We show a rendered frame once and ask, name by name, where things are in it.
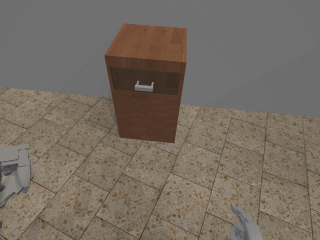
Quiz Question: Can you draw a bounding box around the robot right hand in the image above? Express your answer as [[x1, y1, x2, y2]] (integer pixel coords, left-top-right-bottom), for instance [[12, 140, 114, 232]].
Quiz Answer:
[[227, 205, 264, 240]]

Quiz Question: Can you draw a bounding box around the handle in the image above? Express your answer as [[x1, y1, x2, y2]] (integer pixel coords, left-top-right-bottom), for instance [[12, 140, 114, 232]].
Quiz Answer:
[[134, 81, 154, 92]]

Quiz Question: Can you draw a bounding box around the drawer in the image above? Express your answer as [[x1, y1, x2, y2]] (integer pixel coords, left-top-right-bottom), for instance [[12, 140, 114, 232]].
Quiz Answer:
[[111, 67, 180, 96]]

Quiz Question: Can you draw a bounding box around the cabinet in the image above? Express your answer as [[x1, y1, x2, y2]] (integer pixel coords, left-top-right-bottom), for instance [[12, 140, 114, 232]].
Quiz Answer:
[[104, 23, 187, 143]]

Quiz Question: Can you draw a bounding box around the robot left hand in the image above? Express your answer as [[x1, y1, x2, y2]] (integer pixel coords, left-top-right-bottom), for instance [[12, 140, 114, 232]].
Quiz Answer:
[[0, 144, 35, 208]]

